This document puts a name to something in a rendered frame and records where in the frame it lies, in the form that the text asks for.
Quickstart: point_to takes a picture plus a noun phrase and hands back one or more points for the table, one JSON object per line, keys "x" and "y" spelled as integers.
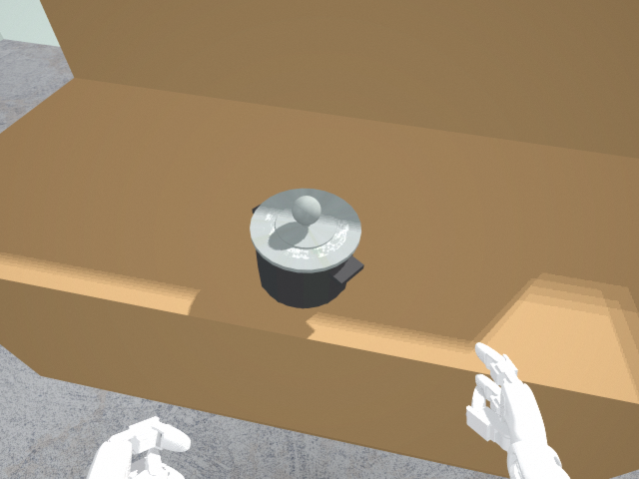
{"x": 490, "y": 149}

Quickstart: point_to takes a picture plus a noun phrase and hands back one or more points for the knob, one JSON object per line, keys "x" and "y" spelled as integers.
{"x": 306, "y": 210}

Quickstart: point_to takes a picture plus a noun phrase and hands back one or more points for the right robot forearm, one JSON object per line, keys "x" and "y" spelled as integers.
{"x": 533, "y": 460}

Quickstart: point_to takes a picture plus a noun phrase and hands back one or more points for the lid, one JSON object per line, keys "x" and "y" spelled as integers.
{"x": 285, "y": 243}

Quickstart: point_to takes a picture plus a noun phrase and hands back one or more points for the robot right hand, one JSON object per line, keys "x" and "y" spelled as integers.
{"x": 514, "y": 415}

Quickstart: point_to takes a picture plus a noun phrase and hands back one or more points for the robot left hand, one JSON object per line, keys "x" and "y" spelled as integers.
{"x": 113, "y": 458}

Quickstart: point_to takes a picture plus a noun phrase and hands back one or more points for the pot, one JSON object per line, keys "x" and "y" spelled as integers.
{"x": 306, "y": 290}

